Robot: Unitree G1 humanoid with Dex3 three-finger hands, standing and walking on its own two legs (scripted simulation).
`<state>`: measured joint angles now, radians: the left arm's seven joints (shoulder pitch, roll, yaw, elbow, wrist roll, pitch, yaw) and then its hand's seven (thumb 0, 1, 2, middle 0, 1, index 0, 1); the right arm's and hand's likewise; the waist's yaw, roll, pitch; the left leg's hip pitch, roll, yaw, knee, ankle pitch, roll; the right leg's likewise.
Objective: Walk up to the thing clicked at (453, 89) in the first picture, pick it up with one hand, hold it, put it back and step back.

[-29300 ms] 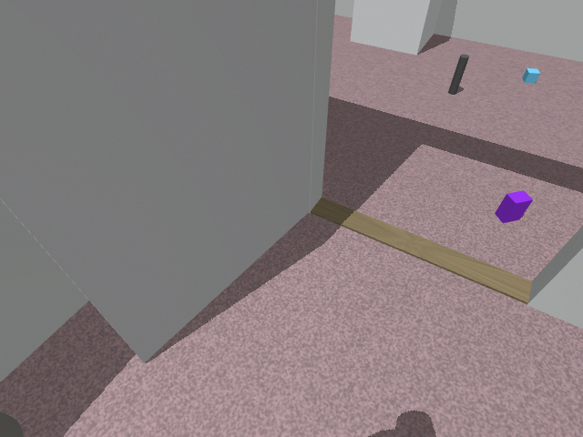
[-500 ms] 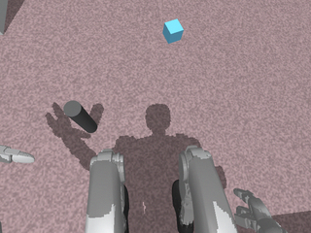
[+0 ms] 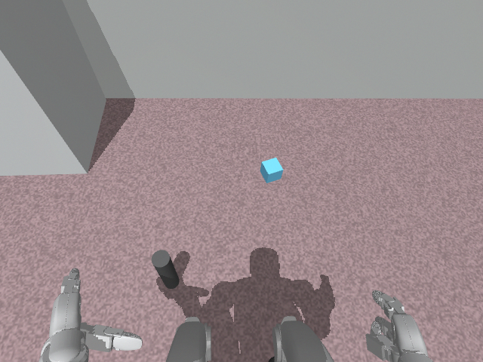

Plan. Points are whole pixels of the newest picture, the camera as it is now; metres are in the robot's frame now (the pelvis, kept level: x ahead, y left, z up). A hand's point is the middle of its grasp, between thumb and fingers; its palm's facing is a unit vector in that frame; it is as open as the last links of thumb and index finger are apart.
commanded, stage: home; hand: left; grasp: from above
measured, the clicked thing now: (166, 271) +0.43 +0.23 -0.52
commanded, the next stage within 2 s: none
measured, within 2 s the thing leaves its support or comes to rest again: neither
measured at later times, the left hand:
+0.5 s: hand (106, 338) +0.19 +0.19 +0.01, palm faces +0.13 -0.95 -0.29, open 17.5 cm
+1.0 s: hand (112, 336) +0.19 +0.19 +0.02, palm faces +0.13 -0.95 -0.28, open 17.5 cm
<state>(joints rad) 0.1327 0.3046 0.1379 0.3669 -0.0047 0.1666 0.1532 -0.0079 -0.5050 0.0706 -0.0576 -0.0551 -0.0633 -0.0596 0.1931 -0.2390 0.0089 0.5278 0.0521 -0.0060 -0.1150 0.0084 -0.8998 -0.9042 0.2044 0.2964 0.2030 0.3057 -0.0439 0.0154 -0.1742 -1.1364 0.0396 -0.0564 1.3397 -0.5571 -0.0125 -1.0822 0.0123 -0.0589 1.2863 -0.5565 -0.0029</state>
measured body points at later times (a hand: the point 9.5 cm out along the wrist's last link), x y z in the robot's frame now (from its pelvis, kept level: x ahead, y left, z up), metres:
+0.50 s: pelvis +0.03 +0.01 +0.07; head +0.05 +0.01 +0.52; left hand +0.18 +0.24 +0.04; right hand +0.20 -0.22 +0.00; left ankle +0.04 +0.12 -0.61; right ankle +0.03 -0.12 -0.61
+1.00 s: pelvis +0.03 +0.00 +0.07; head +0.05 +0.00 +0.52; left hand +0.18 +0.24 +0.04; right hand +0.19 -0.24 +0.00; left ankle +0.04 +0.12 -0.61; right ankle +0.03 -0.12 -0.61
